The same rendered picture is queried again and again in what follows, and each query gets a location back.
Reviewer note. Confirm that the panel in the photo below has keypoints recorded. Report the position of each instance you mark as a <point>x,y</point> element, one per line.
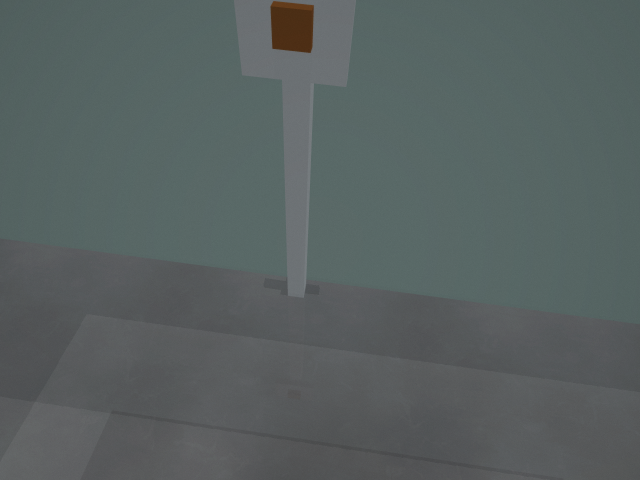
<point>327,64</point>

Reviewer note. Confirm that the button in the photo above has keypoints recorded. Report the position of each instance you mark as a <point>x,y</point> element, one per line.
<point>292,26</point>

